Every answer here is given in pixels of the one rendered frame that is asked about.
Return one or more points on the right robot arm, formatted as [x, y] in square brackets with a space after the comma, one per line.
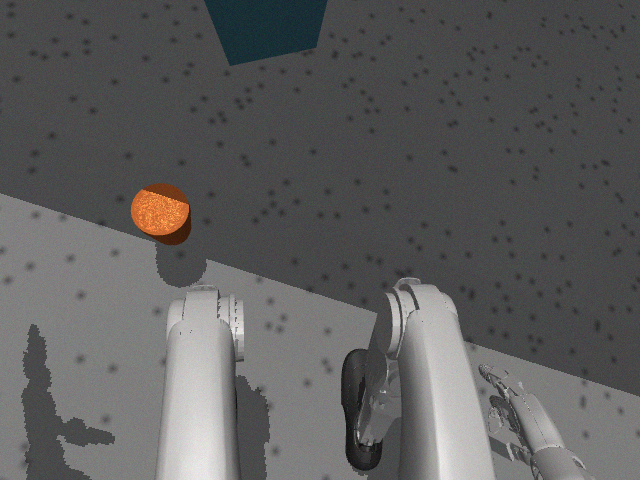
[555, 463]

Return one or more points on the right robot hand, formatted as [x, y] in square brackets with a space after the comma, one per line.
[532, 427]

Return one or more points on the right robot foot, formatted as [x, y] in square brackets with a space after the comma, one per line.
[360, 456]

